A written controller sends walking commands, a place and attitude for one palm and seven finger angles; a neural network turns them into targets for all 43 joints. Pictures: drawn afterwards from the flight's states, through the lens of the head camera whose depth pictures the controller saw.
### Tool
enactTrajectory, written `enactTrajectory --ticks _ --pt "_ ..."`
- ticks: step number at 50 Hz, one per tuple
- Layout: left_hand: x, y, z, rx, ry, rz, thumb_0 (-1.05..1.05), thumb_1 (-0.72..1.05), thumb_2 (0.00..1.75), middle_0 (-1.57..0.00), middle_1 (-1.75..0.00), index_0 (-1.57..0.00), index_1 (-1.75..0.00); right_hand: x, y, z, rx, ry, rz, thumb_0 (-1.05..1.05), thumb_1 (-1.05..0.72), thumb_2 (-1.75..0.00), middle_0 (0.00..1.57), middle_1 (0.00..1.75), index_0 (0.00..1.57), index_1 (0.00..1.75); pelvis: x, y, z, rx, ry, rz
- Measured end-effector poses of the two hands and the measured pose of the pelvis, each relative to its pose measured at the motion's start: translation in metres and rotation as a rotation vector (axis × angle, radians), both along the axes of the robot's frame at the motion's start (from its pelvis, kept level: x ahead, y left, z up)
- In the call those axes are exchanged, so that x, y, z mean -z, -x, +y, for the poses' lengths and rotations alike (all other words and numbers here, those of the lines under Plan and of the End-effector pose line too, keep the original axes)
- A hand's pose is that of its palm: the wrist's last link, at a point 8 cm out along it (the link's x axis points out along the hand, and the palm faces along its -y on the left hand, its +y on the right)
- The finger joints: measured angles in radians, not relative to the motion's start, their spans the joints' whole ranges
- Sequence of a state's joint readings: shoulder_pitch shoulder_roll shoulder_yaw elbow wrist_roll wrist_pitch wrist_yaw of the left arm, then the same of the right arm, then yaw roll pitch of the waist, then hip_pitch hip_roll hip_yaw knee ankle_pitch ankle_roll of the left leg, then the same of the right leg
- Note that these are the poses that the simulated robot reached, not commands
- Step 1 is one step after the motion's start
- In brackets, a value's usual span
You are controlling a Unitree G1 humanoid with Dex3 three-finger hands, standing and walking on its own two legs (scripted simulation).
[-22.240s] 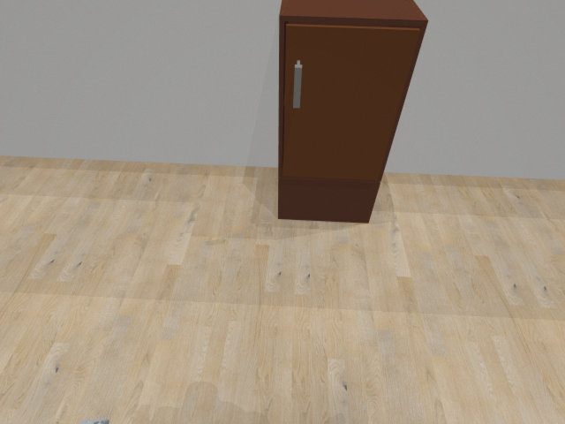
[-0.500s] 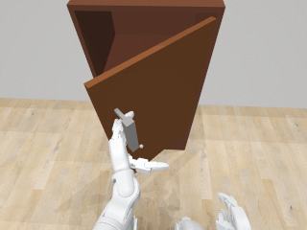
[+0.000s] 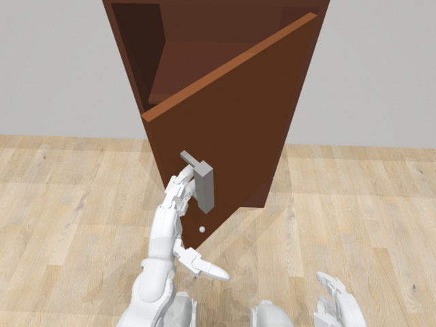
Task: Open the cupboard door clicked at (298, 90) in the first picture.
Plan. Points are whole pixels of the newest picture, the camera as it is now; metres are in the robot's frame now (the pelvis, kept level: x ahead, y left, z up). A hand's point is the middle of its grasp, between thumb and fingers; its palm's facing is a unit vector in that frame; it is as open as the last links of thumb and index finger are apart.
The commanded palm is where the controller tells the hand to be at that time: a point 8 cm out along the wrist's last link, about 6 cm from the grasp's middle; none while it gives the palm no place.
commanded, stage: slide the hand sideways off the handle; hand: left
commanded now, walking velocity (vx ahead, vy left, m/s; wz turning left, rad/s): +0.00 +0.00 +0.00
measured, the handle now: (197, 182) +0.36 +0.06 +0.05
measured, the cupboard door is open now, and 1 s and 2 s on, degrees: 48 47 47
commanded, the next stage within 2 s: draw the hand back to the body in 0.68 s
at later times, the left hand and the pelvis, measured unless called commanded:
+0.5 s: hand (171, 252) +0.24 +0.09 +0.04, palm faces -0.03 -1.00 -0.01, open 16.1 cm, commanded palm +0.21 +0.15 +0.05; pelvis +0.01 -0.01 +0.00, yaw +0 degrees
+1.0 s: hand (140, 261) +0.21 +0.12 +0.08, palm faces -0.02 -1.00 -0.06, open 16.3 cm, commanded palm +0.19 +0.19 +0.09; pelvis +0.01 -0.01 +0.00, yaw +1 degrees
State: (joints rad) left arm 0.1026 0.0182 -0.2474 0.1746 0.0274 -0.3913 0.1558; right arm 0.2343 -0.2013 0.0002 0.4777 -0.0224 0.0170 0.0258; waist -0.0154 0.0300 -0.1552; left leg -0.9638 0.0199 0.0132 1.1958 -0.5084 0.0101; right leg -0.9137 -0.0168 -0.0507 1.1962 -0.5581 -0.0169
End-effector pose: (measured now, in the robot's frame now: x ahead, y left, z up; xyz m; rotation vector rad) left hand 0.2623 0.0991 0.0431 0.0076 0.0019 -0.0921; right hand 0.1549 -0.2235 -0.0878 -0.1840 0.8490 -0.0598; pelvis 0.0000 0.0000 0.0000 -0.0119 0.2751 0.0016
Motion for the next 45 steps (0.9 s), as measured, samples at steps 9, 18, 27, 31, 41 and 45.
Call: enactTrajectory --ticks 9,18,27,31,41,45 --pt "-0.001 0.011 0.015 0.001 0.01 0.017 -0.01 -0.5 0.3 -0.17 -0.31 -0.18 -0.31 -0.006 -0.016 0.006 -0.013 -0.004 -0.045 0.01 -0.91 -0.9 0.2 0.3 0.2 0.3 -0.001 -0.003 -0.001 -0.002 0.005 0.001" --pt "-0.001 0.027 0.028 -0.025 0.002 0.032 -0.01 -0.5 0.3 -0.18 -0.31 -0.19 -0.31 -0.011 -0.03 0.0 -0.018 0.008 -0.079 0.01 -0.9 -0.9 0.2 0.3 0.2 0.3 0.001 -0.01 -0.005 -0.006 0.005 0.008" --pt "-0.004 0.049 0.05 -0.077 -0.008 0.046 -0.01 -0.49 0.3 -0.16 -0.3 -0.18 -0.31 -0.01 -0.034 -0.009 -0.01 0.018 -0.096 0.01 -0.9 -0.9 0.2 0.3 0.2 0.3 0.003 -0.014 -0.011 -0.01 0.004 0.015" --pt "-0.004 0.059 0.059 -0.078 -0.018 0.044 -0.01 -0.49 0.3 -0.15 -0.3 -0.17 -0.3 -0.008 -0.035 -0.013 -0.01 0.026 -0.104 0.01 -0.9 -0.9 0.2 0.3 0.2 0.3 0.006 -0.014 -0.013 -0.014 0.006 0.02" --pt "-0.004 0.07 0.06 -0.039 -0.006 0.022 -0.01 -0.5 0.3 -0.15 -0.3 -0.15 -0.3 -0.003 -0.034 -0.015 -0.002 0.037 -0.145 0.01 -0.9 -0.9 0.2 0.3 0.2 0.3 0.015 -0.007 -0.013 -0.017 0.013 0.021" --pt "-0.015 0.066 0.064 -0.034 -0.034 0.01 -0.01 -0.5 0.3 -0.15 -0.3 -0.16 -0.3 -0.005 -0.03 -0.012 0.011 0.026 -0.145 0.01 -0.91 -0.9 0.2 0.3 0.2 0.3 0.013 -0.004 -0.013 -0.014 0.013 0.004"
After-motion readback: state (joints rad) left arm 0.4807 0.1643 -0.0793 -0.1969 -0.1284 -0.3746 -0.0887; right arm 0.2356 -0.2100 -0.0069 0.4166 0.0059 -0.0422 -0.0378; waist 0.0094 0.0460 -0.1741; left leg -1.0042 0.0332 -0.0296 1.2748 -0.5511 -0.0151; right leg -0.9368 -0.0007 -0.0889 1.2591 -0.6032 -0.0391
